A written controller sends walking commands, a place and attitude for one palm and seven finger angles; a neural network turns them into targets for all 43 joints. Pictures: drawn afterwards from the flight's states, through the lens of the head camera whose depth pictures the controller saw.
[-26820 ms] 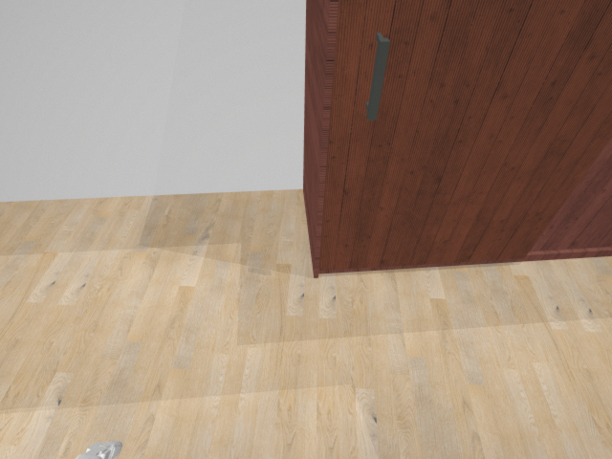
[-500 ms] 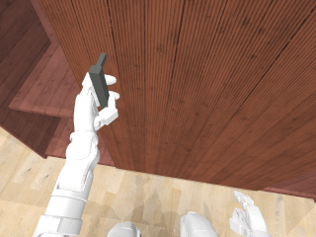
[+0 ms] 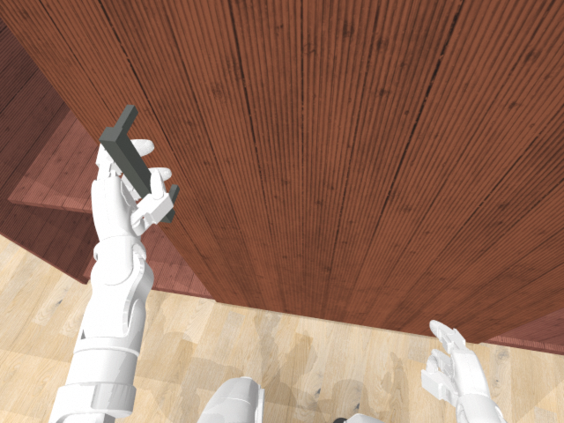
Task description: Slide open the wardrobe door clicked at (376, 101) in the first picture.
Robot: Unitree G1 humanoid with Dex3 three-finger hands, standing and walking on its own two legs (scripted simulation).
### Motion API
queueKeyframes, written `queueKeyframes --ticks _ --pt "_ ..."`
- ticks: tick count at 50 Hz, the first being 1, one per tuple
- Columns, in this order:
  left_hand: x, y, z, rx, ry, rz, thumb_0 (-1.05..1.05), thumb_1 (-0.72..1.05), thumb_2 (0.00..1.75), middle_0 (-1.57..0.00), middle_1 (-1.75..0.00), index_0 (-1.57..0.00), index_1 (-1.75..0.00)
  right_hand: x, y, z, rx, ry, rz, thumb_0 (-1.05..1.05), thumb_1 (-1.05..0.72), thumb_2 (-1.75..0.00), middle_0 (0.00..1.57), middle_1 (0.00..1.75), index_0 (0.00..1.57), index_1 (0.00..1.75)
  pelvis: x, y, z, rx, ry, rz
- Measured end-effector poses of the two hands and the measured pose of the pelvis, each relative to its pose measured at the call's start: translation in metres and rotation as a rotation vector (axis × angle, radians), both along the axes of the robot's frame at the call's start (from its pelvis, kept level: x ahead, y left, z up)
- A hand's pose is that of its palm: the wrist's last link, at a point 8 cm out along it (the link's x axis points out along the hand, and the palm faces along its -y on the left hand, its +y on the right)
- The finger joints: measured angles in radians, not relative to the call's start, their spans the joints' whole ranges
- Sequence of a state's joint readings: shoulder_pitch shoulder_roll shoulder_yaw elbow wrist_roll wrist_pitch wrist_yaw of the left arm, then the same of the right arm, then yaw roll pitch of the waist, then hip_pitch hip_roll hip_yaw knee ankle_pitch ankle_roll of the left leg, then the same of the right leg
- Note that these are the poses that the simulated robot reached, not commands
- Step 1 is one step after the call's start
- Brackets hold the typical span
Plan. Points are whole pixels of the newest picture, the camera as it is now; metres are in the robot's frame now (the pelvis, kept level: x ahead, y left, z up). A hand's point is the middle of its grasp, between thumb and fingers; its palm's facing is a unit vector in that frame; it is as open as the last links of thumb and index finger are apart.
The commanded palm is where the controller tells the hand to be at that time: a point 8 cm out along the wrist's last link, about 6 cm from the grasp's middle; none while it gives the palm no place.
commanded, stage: step sideways, sliding the door along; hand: left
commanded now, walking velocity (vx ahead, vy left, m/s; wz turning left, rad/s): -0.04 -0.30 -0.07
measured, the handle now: (149, 170) +0.40 +0.25 +0.09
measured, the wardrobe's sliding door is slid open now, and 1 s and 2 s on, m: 0.53 0.69 0.69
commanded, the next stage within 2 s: stop walking and hold the door there in 1.04 s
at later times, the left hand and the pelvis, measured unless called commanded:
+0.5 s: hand (223, 206) +0.35 +0.12 +0.10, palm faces +0.24 -0.97 -0.02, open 5.9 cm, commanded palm +0.31 +0.10 +0.08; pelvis +0.00 -0.06 +0.02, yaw -1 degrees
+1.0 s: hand (280, 211) +0.35 +0.05 +0.10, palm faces +0.33 -0.94 -0.03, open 6.3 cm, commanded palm +0.31 +0.02 +0.09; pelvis +0.00 -0.14 +0.00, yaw -1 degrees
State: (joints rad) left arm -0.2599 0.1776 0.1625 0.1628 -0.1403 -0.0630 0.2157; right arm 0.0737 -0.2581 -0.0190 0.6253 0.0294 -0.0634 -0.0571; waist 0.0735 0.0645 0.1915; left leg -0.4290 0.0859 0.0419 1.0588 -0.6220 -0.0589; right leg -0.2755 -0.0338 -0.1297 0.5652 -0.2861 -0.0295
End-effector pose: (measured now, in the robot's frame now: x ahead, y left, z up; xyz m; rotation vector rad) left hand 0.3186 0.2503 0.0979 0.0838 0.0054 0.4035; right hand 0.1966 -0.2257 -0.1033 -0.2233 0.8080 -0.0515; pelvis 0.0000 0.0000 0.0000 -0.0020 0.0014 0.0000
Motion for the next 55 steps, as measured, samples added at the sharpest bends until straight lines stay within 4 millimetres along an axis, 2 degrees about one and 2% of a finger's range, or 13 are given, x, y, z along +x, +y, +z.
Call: queueKeyframes --ticks 4,7,12,18,24,29,34,37,41,44,47,51,55 --pt "0.0 -0.014 -0.001 -0.004 -0.029 -0.032 0.04 0.76 0.86 -0.36 -1.25 -0.17 -1.4 -0.017 -0.019 0.005 -0.07 0.079 -0.022 0.02 -0.91 -0.9 0.19 0.3 0.2 0.3 0.003 -0.004 0.005 0.013 0.013 0.011" --pt "0.0 -0.022 -0.005 -0.015 -0.094 -0.085 0.04 0.76 0.86 -0.37 -1.3 -0.2 -1.4 -0.024 -0.026 0.005 -0.12 0.088 -0.031 0.02 -0.91 -0.9 0.19 0.3 0.2 0.3 0.005 -0.002 -0.006 -0.029 0.009 0.018" --pt "-0.001 -0.037 -0.004 -0.032 -0.087 -0.146 0.04 0.78 0.85 -0.34 -1.36 -0.2 -1.37 -0.03 -0.015 0.019 -0.08 0.093 0.0 0.02 -0.91 -0.9 0.19 0.3 0.2 0.3 0.003 -0.01 0.003 -0.07 -0.024 -0.002" --pt "-0.002 -0.056 0.0 -0.062 -0.037 -0.187 0.05 0.8 0.84 -0.28 -1.39 -0.25 -1.38 -0.02 -0.004 0.048 -0.04 0.038 0.073 0.02 -0.9 -0.9 0.2 0.3 0.2 0.3 0.002 -0.028 0.021 -0.132 -0.016 -0.018" --pt "-0.003 -0.075 0.001 -0.065 -0.017 -0.174 0.05 0.8 0.84 -0.27 -1.4 -0.26 -1.39 0.0 -0.019 0.062 -0.028 -0.044 0.117 0.01 -0.9 -0.9 0.2 0.3 0.2 0.3 0.002 -0.058 0.025 -0.131 -0.018 -0.021" --pt "-0.004 -0.093 0.002 -0.044 -0.012 -0.111 0.05 0.78 0.86 -0.31 -1.36 -0.24 -1.38 0.014 -0.05 0.054 0.012 -0.108 0.127 0.01 -0.9 -0.9 0.2 0.3 0.2 0.3 0.002 -0.091 0.016 -0.085 -0.024 -0.027" --pt "-0.005 -0.115 0.001 0.0 -0.018 -0.015 0.03 0.76 0.87 -0.38 -1.28 -0.18 -1.39 0.018 -0.096 0.023 0.06 -0.119 0.091 0.01 -0.9 -0.9 0.2 0.3 0.2 0.3 0.003 -0.127 -0.002 -0.033 -0.019 -0.021" --pt "-0.006 -0.129 0.002 0.004 -0.006 0.008 0.03 0.75 0.87 -0.37 -1.23 -0.16 -1.39 0.007 -0.124 0.011 0.032 -0.062 0.025 0.01 -0.9 -0.9 0.2 0.3 0.2 0.3 0.001 -0.134 0.002 -0.005 0.003 -0.02" --pt "-0.007 -0.146 0.002 0.004 -0.012 -0.012 0.03 0.76 0.86 -0.37 -1.23 -0.17 -1.4 -0.017 -0.15 0.009 -0.036 0.04 -0.027 0.01 -0.91 -0.9 0.2 0.3 0.2 0.3 0.002 -0.139 0.009 0.026 0.016 -0.015" --pt "-0.006 -0.156 0.0 -0.005 -0.052 -0.059 0.04 0.76 0.86 -0.37 -1.27 -0.18 -1.4 -0.033 -0.16 0.008 -0.087 0.089 -0.044 0.02 -0.91 -0.9 0.19 0.3 0.2 0.3 0.002 -0.138 0.005 0.009 0.02 -0.008" --pt "-0.006 -0.154 -0.003 -0.011 -0.098 -0.072 0.04 0.77 0.86 -0.37 -1.31 -0.18 -1.39 -0.043 -0.163 0.004 -0.108 0.103 -0.06 0.02 -0.91 -0.9 0.19 0.3 0.2 0.3 0.001 -0.138 -0.005 -0.018 0.001 -0.002" --pt "-0.007 -0.155 -0.001 -0.023 -0.075 -0.069 0.04 0.78 0.85 -0.32 -1.36 -0.17 -1.37 -0.047 -0.153 0.016 -0.071 0.114 -0.016 0.02 -0.91 -0.9 0.19 0.3 0.2 0.3 0.001 -0.147 0.004 -0.053 -0.019 -0.018" --pt "-0.007 -0.155 0.001 -0.042 -0.043 -0.062 0.04 0.79 0.84 -0.29 -1.36 -0.19 -1.37 -0.04 -0.145 0.033 -0.04 0.085 0.032 0.02 -0.91 -0.9 0.2 0.3 0.2 0.3 0.001 -0.158 0.016 -0.1 -0.019 -0.033"
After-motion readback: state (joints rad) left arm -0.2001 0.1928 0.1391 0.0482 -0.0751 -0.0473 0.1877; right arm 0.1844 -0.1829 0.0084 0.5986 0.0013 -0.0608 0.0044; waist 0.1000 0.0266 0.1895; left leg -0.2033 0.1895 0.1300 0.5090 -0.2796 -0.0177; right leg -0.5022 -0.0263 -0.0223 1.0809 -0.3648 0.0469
